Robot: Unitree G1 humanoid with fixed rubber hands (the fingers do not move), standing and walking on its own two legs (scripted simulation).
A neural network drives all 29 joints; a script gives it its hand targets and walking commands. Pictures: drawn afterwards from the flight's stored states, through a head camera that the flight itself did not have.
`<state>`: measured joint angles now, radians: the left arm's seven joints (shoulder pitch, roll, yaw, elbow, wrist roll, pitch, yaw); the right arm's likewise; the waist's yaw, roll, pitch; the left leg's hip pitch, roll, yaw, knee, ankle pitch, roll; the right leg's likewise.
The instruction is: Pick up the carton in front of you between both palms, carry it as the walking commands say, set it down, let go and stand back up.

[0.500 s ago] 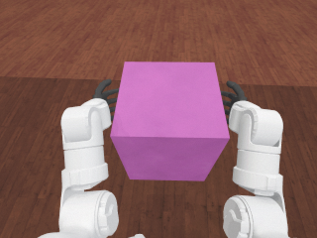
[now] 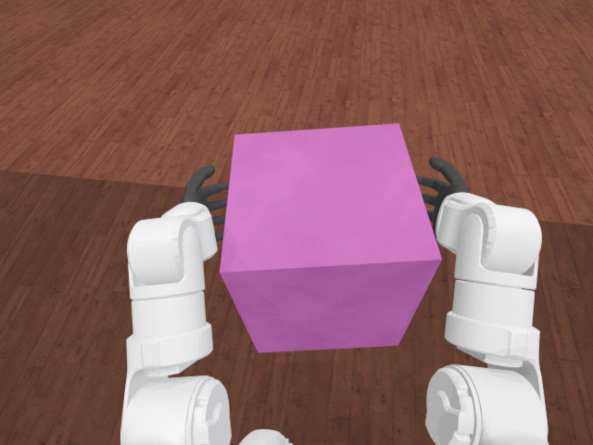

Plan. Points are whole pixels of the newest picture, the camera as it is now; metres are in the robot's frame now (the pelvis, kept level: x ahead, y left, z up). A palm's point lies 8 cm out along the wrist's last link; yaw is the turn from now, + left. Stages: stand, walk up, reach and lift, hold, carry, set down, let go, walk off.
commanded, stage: carry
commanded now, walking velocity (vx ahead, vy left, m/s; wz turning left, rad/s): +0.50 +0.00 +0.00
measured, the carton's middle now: (322, 247) +0.37 +0.03 +0.07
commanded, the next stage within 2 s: none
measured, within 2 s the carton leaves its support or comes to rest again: neither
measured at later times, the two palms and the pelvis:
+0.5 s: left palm (274, 45) +0.69 +0.14 +0.20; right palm (458, 58) +0.65 -0.15 +0.20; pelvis +0.31 +0.04 +0.05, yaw -1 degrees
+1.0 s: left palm out of the picture +0.99 +0.19 +0.26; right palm out of the picture +1.00 -0.11 +0.26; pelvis +0.64 +0.02 +0.08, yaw +0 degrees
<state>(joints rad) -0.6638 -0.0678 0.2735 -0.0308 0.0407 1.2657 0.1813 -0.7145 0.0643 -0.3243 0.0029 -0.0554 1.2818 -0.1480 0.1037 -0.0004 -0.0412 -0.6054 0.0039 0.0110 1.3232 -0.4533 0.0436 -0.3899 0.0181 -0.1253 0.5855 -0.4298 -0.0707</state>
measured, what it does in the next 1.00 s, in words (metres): climbs: left foot 0.04 m higher, then right foot 0.04 m higher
